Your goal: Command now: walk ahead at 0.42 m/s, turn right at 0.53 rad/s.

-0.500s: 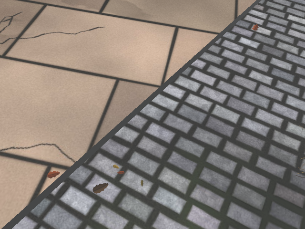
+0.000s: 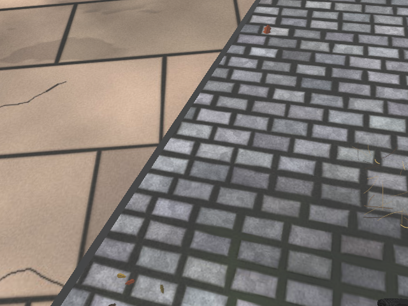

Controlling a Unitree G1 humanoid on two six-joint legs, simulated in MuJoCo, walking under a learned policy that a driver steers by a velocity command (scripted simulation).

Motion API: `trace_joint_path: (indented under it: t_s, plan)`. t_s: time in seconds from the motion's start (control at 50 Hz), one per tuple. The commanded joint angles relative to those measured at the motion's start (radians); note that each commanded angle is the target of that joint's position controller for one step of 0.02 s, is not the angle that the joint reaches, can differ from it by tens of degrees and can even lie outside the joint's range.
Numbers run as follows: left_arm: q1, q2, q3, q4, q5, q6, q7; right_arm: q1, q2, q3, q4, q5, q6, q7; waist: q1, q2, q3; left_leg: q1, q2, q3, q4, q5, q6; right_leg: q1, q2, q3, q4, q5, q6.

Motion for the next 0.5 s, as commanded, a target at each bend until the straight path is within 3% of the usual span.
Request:
trace_joint_path:
  t_s: [0.02,0.06,0.14,0.16,0.18,0.2,0.22,0.24,0.26,0.28,0.3,0.32,0.34,0.38,0.44,0.5]
  plan:
    - [-0.014,0.201,0.054,-0.069,0.000,-0.008,0.022,-0.212,-0.013,0.010,-0.117,0.004,-0.026,0.007,0.030,-0.140,0.075,-0.063,-0.040,0.032,-0.196,0.161,-0.024,-0.048,-0.167,0.151,-0.105,0.269,-0.150]
    - [0.012,0.210,0.058,-0.059,-0.004,-0.007,0.024,-0.251,-0.020,0.009,-0.133,0.011,-0.027,0.010,0.043,-0.157,0.089,0.017,-0.053,0.028,-0.268,0.209,-0.023,-0.104,-0.176,0.168,-0.106,0.240,-0.140]
    - [-0.012,0.225,0.072,-0.057,-0.014,-0.006,0.026,-0.185,-0.080,-0.014,-0.126,0.023,-0.033,0.003,-0.011,-0.187,0.069,0.122,-0.037,-0.023,-0.331,0.178,0.013,-0.045,-0.227,0.229,-0.038,0.336,-0.099]
    - [-0.024,0.222,0.073,-0.059,-0.007,-0.003,0.025,-0.126,-0.100,-0.025,-0.112,0.022,-0.034,-0.003,-0.040,-0.200,0.031,0.187,-0.049,-0.004,-0.335,0.143,0.032,-0.020,-0.223,0.216,0.028,0.478,-0.087]
    - [-0.029,0.200,0.067,-0.062,0.002,0.001,0.022,-0.017,-0.125,-0.041,-0.081,0.020,-0.033,-0.012,-0.093,-0.194,-0.049,0.332,-0.063,0.025,-0.360,0.147,0.061,-0.018,-0.181,0.177,0.168,0.630,-0.064]
    - [-0.032,0.164,0.053,-0.075,0.013,0.003,0.019,0.123,-0.151,-0.052,-0.056,0.008,-0.030,-0.019,-0.160,-0.178,-0.175,0.573,-0.004,-0.010,-0.324,0.143,0.104,-0.113,-0.130,0.146,0.375,0.612,-0.033]
    - [0.073,0.057,0.022,-0.097,0.020,0.000,0.017,0.264,-0.226,-0.066,-0.038,-0.020,-0.027,-0.023,-0.146,0.051,-0.370,0.948,0.245,-0.390,-0.329,-0.037,0.236,-0.411,-0.011,0.098,0.751,0.239,0.023]
    - [0.155,0.042,0.009,-0.083,-0.019,-0.011,0.014,0.306,-0.197,-0.056,0.000,-0.016,-0.027,-0.004,-0.112,0.327,-0.457,1.021,0.377,-0.820,-0.542,-0.263,0.321,-0.589,0.068,0.115,0.979,-0.273,0.044]
    - [0.071,0.147,0.035,-0.079,-0.041,-0.015,0.010,0.229,-0.117,-0.035,-0.008,0.004,-0.024,-0.005,-0.117,0.197,-0.267,0.882,0.349,-0.741,-0.588,-0.390,0.287,-0.684,0.002,0.121,1.066,-0.221,0.041]
    - [-0.046,0.174,0.036,-0.103,-0.034,-0.018,0.007,0.171,-0.083,-0.025,-0.012,0.008,-0.016,-0.012,-0.119,0.090,-0.144,0.733,0.313,-0.573,-0.585,-0.327,0.259,-0.689,-0.043,0.072,1.052,-0.146,0.031]
    - [-0.121,0.162,0.034,-0.123,-0.014,-0.023,0.006,0.134,-0.071,-0.020,-0.002,-0.001,-0.012,-0.014,-0.099,0.018,-0.065,0.588,0.274,-0.459,-0.600,-0.197,0.251,-0.664,-0.079,0.049,1.000,-0.094,0.024]
    - [-0.145,0.156,0.037,-0.130,0.000,-0.025,0.004,0.112,-0.052,-0.013,0.003,-0.013,-0.014,-0.016,-0.074,0.021,-0.040,0.501,0.240,-0.383,-0.620,-0.104,0.249,-0.623,-0.111,0.046,0.946,-0.057,0.017]
    - [-0.130,0.139,0.035,-0.126,-0.003,-0.022,-0.002,0.099,-0.048,-0.011,0.010,-0.018,-0.017,-0.019,-0.051,0.049,-0.032,0.447,0.222,-0.341,-0.642,-0.055,0.253,-0.581,-0.128,0.042,0.914,-0.041,0.016]
    - [-0.128,0.099,0.022,-0.126,0.004,-0.020,-0.005,0.109,-0.051,-0.009,0.029,0.000,-0.024,-0.020,-0.032,0.058,-0.016,0.397,0.204,-0.294,-0.681,0.009,0.279,-0.568,-0.140,0.011,0.824,-0.040,0.025]
    - [-0.229,0.070,0.000,-0.164,0.027,-0.035,-0.010,0.121,-0.099,-0.020,0.041,0.019,-0.019,-0.027,-0.047,0.030,0.025,0.348,0.184,-0.224,-0.716,0.067,0.291,-0.564,-0.144,-0.024,0.596,0.065,0.052]
    - [-0.330,0.070,-0.007,-0.182,0.021,-0.054,-0.023,0.160,-0.132,-0.029,0.053,0.028,-0.006,-0.032,-0.084,0.022,0.029,0.320,0.148,-0.165,-0.694,0.118,0.260,-0.471,-0.096,-0.050,0.389,0.232,0.078]
Keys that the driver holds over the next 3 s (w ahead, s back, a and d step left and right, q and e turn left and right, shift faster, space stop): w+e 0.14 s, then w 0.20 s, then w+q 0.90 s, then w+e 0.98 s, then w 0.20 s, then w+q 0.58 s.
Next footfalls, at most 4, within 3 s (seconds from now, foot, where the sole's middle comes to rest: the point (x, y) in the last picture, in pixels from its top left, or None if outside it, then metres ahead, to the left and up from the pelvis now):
0.20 left None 0.30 0.13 -0.78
0.66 right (289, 301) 0.50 -0.16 -0.78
1.16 left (200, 229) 0.75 0.14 -0.78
1.72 right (230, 153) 1.11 0.03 -0.78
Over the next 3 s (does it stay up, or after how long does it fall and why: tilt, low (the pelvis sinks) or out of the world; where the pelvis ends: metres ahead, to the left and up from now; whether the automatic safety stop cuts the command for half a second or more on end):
stays up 1.59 0.07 0.00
